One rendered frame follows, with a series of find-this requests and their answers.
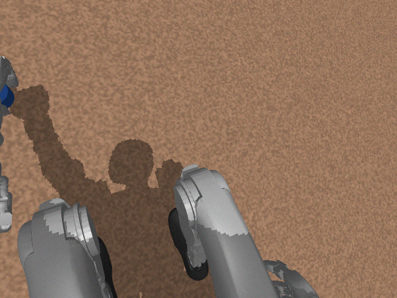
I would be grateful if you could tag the tin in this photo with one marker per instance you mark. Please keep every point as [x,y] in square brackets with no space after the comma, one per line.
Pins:
[7,96]

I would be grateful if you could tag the left robot foot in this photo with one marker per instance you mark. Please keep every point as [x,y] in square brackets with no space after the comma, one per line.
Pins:
[107,266]

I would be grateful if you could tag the left robot hand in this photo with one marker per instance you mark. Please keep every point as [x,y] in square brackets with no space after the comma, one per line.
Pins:
[8,77]

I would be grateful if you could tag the right robot hand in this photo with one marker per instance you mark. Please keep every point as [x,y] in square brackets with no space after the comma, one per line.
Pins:
[294,285]

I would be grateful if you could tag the right robot foot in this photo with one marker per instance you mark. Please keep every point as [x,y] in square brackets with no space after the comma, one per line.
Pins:
[197,273]

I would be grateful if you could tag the left robot arm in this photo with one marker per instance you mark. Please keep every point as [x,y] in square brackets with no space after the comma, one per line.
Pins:
[5,196]

